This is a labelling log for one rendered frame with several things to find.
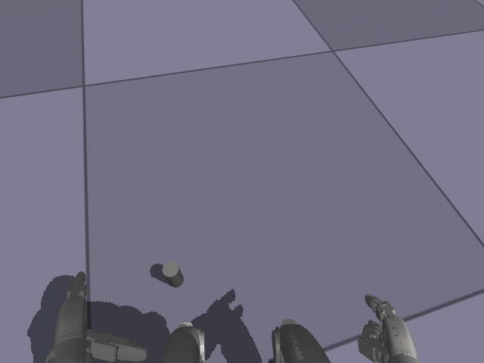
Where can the right robot hand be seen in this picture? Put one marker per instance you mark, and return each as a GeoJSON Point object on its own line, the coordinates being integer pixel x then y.
{"type": "Point", "coordinates": [392, 337]}

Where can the left robot hand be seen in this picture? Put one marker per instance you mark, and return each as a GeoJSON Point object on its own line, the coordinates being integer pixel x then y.
{"type": "Point", "coordinates": [71, 323]}

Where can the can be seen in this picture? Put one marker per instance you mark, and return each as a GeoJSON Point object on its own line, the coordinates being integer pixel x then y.
{"type": "Point", "coordinates": [173, 274]}

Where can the left robot arm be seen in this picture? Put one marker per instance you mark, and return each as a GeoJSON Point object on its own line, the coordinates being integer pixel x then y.
{"type": "Point", "coordinates": [75, 350]}

